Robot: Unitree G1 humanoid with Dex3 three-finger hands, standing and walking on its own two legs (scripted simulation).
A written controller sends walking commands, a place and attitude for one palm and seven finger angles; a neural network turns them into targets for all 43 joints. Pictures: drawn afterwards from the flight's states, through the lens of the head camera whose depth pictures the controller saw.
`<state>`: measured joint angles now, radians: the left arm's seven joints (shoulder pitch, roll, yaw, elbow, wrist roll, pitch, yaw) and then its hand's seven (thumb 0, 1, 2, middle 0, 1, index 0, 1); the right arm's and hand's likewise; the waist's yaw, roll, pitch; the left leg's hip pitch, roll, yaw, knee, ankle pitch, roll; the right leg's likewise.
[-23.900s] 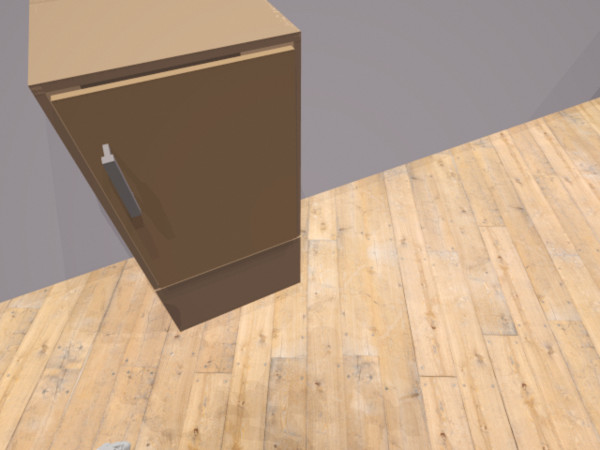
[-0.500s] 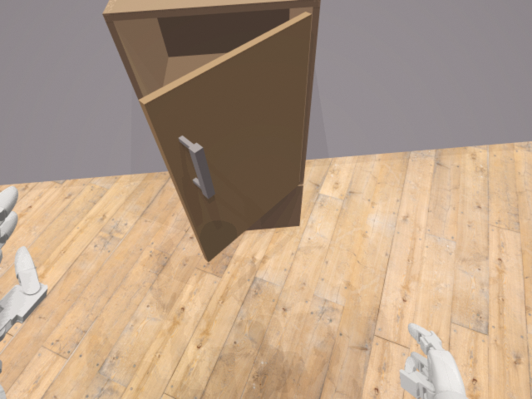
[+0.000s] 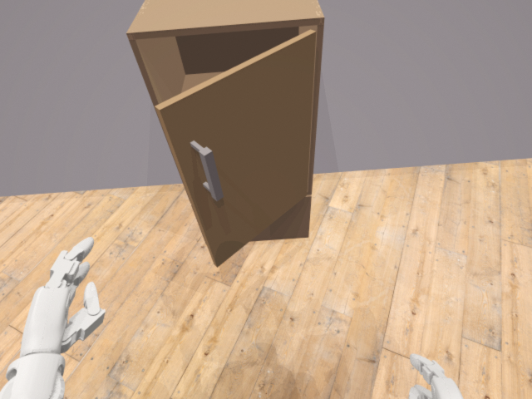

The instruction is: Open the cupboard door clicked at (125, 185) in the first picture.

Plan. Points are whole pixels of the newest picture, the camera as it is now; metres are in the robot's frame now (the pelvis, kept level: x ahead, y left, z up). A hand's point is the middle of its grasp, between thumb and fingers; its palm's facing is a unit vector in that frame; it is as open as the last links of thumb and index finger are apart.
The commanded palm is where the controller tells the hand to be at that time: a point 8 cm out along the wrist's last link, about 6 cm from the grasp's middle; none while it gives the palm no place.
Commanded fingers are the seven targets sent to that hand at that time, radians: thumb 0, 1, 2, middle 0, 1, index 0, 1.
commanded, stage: let the arm hang, fingers relaxed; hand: left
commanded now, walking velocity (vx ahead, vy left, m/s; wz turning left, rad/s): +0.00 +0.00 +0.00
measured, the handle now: (206, 171) +0.57 +0.18 -0.02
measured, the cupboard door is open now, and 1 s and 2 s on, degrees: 41 41 41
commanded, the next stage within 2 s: look to check the result in 1.02 s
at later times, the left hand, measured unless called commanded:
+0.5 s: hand out of the picture -0.07 +0.25 -0.17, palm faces +0.04 -0.97 -0.24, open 7.2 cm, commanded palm none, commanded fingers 0.00 0.90 0.90 -0.20 -0.30 -0.20 -0.30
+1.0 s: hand out of the picture -0.03 +0.24 -0.18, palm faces +0.01 -0.99 -0.15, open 7.3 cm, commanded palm none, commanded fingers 0.00 0.90 0.90 -0.20 -0.30 -0.20 -0.30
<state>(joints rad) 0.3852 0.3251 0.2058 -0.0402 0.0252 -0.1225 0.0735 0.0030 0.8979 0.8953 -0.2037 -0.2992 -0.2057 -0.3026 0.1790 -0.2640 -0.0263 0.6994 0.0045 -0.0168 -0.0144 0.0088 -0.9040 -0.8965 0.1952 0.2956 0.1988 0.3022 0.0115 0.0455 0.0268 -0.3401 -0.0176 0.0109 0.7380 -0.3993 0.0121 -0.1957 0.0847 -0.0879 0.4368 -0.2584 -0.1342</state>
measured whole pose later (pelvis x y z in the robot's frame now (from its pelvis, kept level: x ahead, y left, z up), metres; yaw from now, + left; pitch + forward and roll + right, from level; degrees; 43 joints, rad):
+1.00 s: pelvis -0.02 +0.08 +0.01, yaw -1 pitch -1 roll +0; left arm 0.28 0.12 0.00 1.16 0.01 0.00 0.03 0.01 0.93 0.89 -0.20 -0.30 -0.20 -0.30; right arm 0.30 -0.12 0.02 1.13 -0.01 -0.01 -0.05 0.00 -0.91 -0.90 0.19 0.30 0.20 0.30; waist -0.01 0.00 0.04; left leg -0.15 -0.08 0.05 0.37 -0.20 0.09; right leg -0.17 0.00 -0.04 0.39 -0.20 -0.02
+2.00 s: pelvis -0.01 +0.09 +0.00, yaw -6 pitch -1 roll +1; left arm 0.26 0.13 0.06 1.11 0.02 0.07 0.01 0.00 0.91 0.89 -0.20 -0.30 -0.20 -0.30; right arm 0.28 -0.14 -0.01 1.10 -0.02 0.01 -0.07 0.00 -0.91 -0.90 0.20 0.30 0.20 0.30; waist -0.01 0.00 0.09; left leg -0.15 -0.07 0.14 0.43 -0.27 0.11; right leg -0.33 -0.01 0.03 0.78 -0.43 0.00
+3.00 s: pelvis +0.04 +0.04 +0.00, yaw -41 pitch +2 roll -2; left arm 0.13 0.28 0.09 0.91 0.03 0.08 -0.04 0.00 0.92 0.90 -0.19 -0.30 -0.20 -0.30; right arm 0.25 -0.19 -0.02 0.89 -0.03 0.01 -0.04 0.00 -0.90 -0.90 0.20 0.30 0.20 0.30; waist 0.00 -0.02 0.14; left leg -0.19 0.11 0.16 0.48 -0.31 -0.01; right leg -0.46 -0.04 -0.02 0.94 -0.42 0.06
